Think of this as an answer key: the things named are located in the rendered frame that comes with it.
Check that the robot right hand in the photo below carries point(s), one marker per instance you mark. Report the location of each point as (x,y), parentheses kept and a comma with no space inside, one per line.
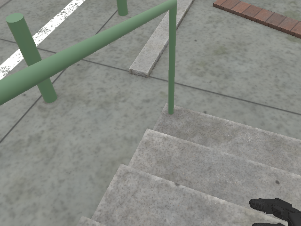
(279,209)

